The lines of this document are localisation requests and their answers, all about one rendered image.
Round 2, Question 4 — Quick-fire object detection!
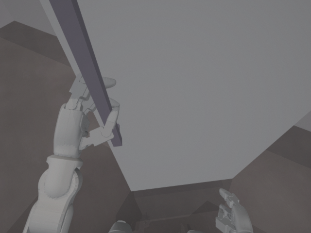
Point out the left robot forearm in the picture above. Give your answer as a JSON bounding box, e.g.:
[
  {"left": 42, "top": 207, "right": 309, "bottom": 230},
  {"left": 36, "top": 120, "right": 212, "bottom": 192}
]
[{"left": 23, "top": 155, "right": 83, "bottom": 233}]

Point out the left robot hand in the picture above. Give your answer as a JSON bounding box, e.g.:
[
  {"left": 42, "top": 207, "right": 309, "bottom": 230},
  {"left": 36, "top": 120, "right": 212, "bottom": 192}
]
[{"left": 53, "top": 73, "right": 120, "bottom": 158}]

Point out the fridge door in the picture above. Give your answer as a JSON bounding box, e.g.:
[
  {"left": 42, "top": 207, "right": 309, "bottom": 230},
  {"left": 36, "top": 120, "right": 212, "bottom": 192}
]
[{"left": 40, "top": 0, "right": 311, "bottom": 191}]

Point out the left robot thigh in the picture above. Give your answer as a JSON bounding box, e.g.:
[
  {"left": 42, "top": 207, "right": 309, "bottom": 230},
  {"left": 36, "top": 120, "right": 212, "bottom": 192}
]
[{"left": 108, "top": 222, "right": 132, "bottom": 233}]

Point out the handle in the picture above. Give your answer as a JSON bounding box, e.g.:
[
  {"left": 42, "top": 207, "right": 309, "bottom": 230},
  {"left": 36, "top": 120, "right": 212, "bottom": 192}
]
[{"left": 49, "top": 0, "right": 122, "bottom": 147}]

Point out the right robot hand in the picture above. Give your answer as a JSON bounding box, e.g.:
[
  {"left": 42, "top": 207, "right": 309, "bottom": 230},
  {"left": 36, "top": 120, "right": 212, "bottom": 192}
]
[{"left": 216, "top": 188, "right": 253, "bottom": 233}]

